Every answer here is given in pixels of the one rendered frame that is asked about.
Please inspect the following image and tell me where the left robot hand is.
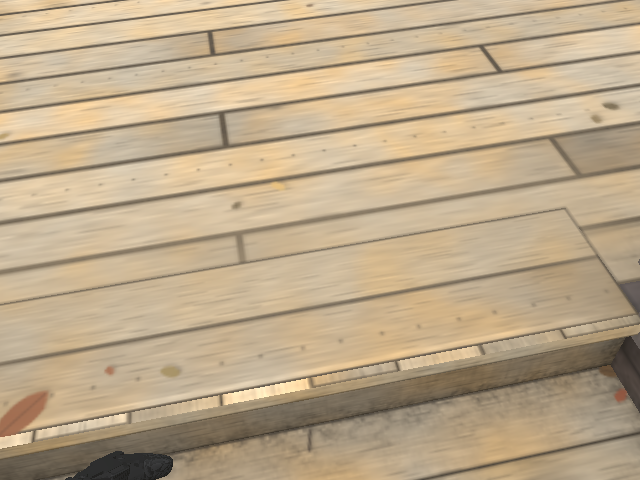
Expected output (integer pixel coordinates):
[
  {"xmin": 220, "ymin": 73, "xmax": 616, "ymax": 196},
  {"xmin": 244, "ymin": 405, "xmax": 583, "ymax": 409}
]
[{"xmin": 65, "ymin": 451, "xmax": 173, "ymax": 480}]

